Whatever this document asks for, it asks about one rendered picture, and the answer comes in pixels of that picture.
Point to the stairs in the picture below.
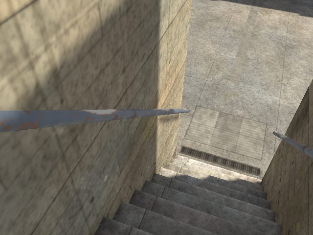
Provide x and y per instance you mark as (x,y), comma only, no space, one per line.
(188,197)

